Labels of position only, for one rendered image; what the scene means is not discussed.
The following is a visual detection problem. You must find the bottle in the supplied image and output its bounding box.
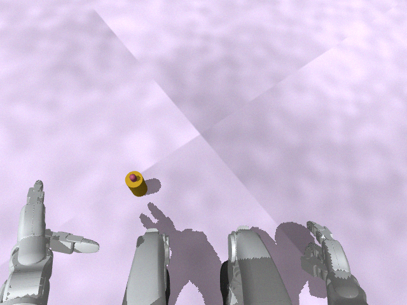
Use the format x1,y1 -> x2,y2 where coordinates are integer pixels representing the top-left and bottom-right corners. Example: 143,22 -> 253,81
125,171 -> 148,197

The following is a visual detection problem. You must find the left robot arm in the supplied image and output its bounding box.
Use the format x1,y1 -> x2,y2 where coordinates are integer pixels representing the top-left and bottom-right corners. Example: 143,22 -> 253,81
0,236 -> 53,305

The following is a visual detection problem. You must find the right robot hand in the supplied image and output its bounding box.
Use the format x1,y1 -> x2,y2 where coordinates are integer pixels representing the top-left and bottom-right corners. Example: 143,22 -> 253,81
301,221 -> 351,281

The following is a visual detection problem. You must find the right robot arm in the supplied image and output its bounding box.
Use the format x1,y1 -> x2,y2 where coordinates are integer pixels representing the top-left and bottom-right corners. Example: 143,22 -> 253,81
326,271 -> 368,305

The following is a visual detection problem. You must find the left robot hand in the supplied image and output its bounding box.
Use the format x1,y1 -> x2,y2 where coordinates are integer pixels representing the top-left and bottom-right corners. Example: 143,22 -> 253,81
17,180 -> 99,254

